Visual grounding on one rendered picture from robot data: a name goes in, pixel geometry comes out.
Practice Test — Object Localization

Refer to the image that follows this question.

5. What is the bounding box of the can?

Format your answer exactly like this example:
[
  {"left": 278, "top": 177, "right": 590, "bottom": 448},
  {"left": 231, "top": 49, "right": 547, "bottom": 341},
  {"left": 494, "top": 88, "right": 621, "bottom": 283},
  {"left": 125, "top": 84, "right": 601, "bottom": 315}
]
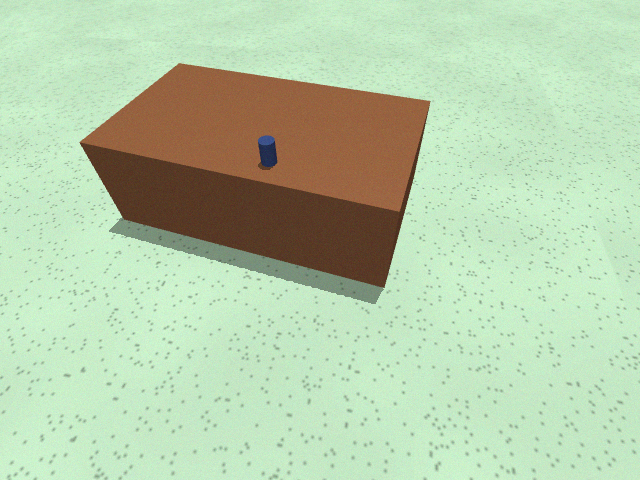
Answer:
[{"left": 258, "top": 135, "right": 277, "bottom": 167}]

